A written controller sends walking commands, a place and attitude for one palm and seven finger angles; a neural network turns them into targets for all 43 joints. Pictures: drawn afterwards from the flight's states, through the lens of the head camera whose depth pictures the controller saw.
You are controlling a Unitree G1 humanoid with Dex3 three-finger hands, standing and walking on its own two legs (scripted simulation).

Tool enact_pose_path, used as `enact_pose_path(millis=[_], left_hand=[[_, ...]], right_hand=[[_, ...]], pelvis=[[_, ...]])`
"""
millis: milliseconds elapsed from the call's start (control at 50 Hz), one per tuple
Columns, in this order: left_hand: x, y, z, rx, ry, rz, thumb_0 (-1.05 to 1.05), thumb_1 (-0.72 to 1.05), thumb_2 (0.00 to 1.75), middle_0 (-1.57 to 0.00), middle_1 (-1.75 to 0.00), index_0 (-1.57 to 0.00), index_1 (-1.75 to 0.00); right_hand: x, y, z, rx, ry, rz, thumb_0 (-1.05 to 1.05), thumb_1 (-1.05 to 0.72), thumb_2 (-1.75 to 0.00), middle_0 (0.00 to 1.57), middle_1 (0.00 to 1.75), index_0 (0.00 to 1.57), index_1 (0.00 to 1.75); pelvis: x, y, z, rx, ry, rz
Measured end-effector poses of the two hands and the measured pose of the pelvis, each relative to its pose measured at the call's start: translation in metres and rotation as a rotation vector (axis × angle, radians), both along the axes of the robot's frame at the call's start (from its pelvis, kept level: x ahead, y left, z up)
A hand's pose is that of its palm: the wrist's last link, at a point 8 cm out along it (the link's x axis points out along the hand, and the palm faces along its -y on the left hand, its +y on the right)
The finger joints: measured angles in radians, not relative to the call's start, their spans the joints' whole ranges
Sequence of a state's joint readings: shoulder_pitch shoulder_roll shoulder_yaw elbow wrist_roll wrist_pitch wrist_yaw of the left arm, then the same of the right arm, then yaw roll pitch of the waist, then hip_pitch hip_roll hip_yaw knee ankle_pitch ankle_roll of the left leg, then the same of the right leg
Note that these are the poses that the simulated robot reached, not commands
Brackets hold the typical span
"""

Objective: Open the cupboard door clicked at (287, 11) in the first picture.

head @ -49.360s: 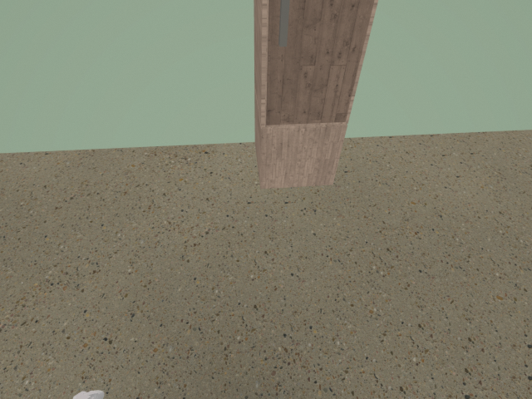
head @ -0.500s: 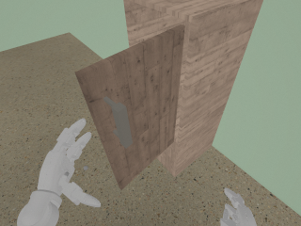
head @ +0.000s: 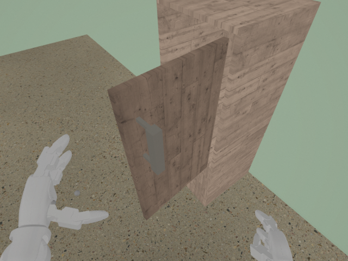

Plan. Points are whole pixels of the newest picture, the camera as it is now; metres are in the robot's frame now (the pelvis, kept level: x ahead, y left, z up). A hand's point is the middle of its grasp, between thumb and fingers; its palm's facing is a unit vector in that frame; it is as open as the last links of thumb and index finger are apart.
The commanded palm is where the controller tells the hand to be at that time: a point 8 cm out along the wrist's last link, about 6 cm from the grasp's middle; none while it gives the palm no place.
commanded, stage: draw the hand back to the body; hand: left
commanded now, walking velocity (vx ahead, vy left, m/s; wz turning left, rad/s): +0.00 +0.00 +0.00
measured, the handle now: (150, 146) +0.35 +0.10 +0.09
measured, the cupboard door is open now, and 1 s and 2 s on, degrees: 96 96 96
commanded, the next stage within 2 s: step back with the hand held close in 0.88 s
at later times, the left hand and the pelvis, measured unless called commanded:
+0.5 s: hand (50, 167) +0.23 +0.26 +0.15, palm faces +0.42 -0.82 -0.40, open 9.1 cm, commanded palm +0.18 +0.30 +0.17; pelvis +0.03 +0.00 +0.01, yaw -2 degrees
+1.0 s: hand (54, 169) +0.23 +0.25 +0.15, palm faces +0.44 -0.81 -0.39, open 7.4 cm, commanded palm +0.17 +0.28 +0.18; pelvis +0.03 -0.01 +0.01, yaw -1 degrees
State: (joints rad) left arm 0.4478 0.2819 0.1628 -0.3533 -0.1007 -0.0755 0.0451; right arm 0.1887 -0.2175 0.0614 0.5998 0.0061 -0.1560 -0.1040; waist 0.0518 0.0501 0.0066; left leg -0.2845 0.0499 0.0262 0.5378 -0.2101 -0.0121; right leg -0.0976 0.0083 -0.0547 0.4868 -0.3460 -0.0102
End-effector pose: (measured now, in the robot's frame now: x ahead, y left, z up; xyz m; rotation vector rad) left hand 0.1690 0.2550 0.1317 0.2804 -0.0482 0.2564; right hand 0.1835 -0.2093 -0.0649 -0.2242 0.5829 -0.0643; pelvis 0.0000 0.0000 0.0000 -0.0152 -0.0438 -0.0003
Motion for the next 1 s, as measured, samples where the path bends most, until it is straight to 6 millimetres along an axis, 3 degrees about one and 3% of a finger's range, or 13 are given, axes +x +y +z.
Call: enact_pose_path(millis=[280, 620, 1000], left_hand=[[0.016, 0.031, 0.020, 0.112, -0.016, 0.107, 0.00, 0.22, 0.60, -0.18, -0.31, -0.18, -0.30], [0.022, 0.046, 0.041, 0.173, -0.061, 0.193, 0.01, 0.77, 0.84, -0.20, -0.31, -0.20, -0.30], [0.016, 0.032, 0.039, 0.163, -0.052, 0.185, 0.01, 0.89, 0.89, -0.21, -0.31, -0.21, -0.30]], right_hand=[[0.004, 0.001, -0.006, -0.004, 0.100, -0.026, 0.01, -0.90, -0.90, 0.21, 0.30, 0.20, 0.30], [0.016, -0.017, -0.007, -0.003, 0.117, -0.050, 0.01, -0.90, -0.90, 0.20, 0.30, 0.20, 0.30], [0.015, -0.028, -0.008, 0.000, 0.116, -0.055, 0.01, -0.90, -0.90, 0.20, 0.30, 0.20, 0.30]], pelvis=[[0.018, 0.008, 0.008, 0.015, -0.018, -0.025], [0.029, -0.001, 0.009, 0.021, -0.009, -0.028], [0.026, -0.013, 0.009, 0.019, -0.016, -0.024]])
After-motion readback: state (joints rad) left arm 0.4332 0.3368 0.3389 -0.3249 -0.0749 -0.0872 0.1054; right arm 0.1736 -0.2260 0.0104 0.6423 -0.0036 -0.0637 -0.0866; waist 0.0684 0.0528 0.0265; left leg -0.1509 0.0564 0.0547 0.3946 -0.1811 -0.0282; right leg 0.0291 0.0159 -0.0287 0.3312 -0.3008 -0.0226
